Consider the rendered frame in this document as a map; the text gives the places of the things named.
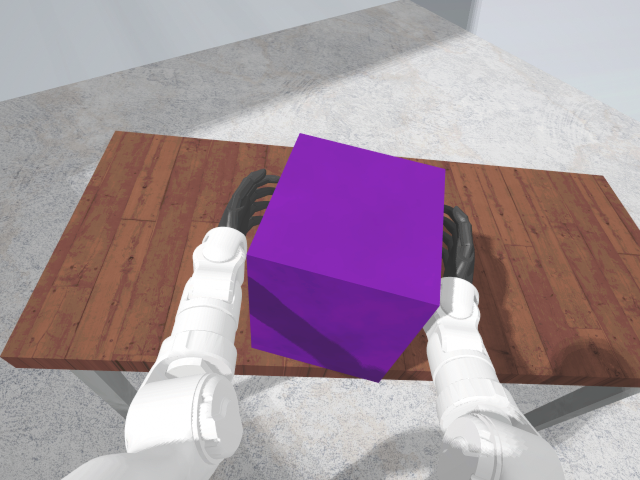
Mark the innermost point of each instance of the left robot hand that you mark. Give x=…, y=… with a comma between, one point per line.
x=238, y=212

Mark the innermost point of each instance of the right robot hand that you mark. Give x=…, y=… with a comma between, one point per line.
x=459, y=259

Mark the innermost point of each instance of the right robot forearm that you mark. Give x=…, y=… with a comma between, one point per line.
x=461, y=369

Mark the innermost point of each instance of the left robot upper arm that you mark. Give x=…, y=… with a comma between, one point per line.
x=177, y=429

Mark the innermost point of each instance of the carton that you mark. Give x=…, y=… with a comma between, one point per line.
x=345, y=267

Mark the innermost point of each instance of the left robot forearm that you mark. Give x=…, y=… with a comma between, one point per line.
x=206, y=322

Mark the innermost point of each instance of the table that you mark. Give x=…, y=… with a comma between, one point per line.
x=557, y=269

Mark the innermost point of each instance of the right robot upper arm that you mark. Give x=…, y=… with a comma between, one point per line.
x=477, y=447

